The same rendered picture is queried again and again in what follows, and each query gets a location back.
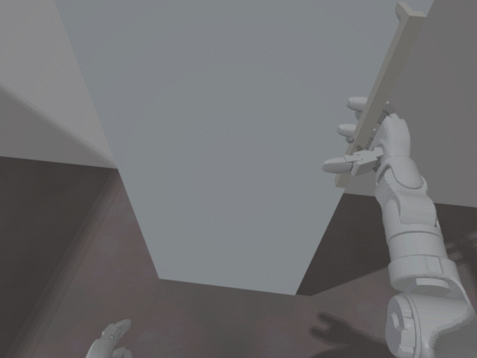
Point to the right robot forearm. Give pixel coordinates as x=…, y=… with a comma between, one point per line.
x=419, y=262

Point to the handle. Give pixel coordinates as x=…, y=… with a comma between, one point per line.
x=406, y=34

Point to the robot left hand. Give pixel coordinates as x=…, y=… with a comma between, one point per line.
x=103, y=347

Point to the fridge door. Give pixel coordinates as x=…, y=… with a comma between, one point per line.
x=220, y=114

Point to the robot right hand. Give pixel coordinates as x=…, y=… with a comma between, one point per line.
x=392, y=139

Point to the robot right upper arm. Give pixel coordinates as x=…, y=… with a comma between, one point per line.
x=428, y=326

